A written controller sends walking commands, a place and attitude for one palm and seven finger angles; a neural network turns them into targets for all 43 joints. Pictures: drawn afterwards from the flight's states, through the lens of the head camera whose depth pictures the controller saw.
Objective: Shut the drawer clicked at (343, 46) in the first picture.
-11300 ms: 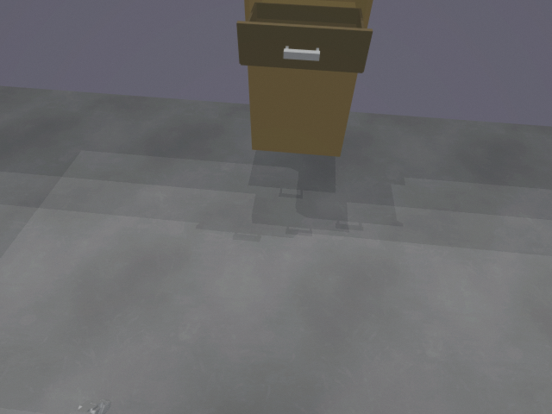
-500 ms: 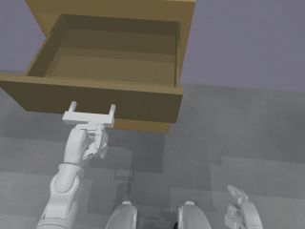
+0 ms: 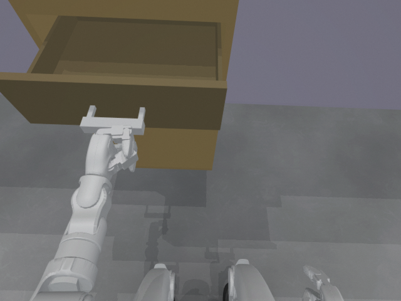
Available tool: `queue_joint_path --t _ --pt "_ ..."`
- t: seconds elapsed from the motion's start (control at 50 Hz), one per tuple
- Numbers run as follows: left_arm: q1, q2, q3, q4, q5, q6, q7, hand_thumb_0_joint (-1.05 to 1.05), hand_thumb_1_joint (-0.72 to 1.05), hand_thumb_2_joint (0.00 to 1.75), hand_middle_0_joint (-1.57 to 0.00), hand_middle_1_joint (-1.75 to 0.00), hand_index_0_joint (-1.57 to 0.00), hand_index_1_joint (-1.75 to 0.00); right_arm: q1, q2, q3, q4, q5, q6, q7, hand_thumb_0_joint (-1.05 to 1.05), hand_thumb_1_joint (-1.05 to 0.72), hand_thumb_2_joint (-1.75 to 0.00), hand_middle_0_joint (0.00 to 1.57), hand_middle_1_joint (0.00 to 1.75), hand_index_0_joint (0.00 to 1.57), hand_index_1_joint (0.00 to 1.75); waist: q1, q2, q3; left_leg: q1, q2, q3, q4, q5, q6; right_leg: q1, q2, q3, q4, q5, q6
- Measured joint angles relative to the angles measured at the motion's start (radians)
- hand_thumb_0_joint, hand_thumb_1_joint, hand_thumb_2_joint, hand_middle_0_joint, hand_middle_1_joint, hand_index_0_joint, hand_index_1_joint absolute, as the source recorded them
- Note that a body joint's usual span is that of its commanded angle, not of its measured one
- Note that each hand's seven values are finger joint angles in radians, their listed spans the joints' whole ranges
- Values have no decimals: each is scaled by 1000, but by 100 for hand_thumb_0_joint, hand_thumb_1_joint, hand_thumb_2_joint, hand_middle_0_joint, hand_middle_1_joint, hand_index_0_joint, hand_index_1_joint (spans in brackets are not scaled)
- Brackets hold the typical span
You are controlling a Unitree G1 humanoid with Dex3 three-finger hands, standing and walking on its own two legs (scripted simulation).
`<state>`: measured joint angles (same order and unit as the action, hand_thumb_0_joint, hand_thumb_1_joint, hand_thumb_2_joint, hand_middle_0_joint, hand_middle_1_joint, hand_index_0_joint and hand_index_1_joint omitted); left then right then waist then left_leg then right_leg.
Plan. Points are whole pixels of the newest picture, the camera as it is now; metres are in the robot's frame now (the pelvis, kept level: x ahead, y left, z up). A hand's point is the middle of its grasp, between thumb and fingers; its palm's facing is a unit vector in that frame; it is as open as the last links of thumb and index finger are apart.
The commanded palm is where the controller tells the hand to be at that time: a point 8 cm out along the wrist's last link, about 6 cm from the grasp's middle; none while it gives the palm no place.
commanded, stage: push the drawer shut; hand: left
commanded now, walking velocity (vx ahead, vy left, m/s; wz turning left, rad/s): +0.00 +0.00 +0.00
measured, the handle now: (115, 118) +0.47 +0.18 +0.04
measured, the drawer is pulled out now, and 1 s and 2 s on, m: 0.20 0.09 0.00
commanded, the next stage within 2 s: pull the fist back off the drawer in 2.00 s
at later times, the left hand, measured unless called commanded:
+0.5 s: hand (138, 130) +0.45 +0.13 +0.03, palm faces -0.05 -1.00 -0.06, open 3.1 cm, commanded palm +0.44 +0.18 +0.04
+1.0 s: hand (141, 106) +0.51 +0.13 +0.04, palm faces -0.05 -1.00 -0.05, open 3.2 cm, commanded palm +0.50 +0.18 +0.04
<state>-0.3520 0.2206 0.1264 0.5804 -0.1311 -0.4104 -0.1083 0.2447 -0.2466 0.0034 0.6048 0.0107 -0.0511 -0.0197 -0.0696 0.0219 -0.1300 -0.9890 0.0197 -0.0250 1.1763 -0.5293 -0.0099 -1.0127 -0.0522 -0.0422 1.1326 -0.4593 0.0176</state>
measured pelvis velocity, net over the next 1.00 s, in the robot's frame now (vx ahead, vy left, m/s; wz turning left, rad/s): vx -0.01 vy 0.00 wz -0.03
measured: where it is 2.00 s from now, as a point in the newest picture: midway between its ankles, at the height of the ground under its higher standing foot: outside the picture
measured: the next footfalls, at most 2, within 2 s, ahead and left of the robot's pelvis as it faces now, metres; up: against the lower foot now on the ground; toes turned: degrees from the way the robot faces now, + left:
none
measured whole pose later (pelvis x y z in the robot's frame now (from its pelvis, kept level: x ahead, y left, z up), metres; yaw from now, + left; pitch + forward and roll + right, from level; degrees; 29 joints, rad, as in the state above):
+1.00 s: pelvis -0.01 +0.00 -0.01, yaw -2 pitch +25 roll -2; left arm -0.89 0.40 0.34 1.14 -0.05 -0.48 -0.16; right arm 0.33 -0.26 0.02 0.64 -0.03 0.03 0.01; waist -0.18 0.03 -0.12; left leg -1.14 0.04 -0.02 1.23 -0.53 -0.01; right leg -1.16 -0.03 -0.04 1.16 -0.44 0.02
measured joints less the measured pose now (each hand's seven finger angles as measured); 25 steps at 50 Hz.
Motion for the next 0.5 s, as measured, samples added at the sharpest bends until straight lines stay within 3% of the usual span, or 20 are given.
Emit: queue_joint_path --t 0.24,0.5 --pt "-105 6 39 127 15 -40 1 1 84 94 -140 -160 -140 -160 17 1 -6 23 -7 23 8 1 -91 -89 20 30 20 30 -10 2 2 -11 3 5 -3 -1 -1 -16 3 5 1 0 -1" --pt "-271 54 97 314 30 -66 -26 1 82 94 -140 -160 -140 -160 20 1 1 31 -14 38 8 1 -91 -89 20 30 20 30 -32 1 7 -45 7 1 8 3 -4 -48 8 2 9 5 -5"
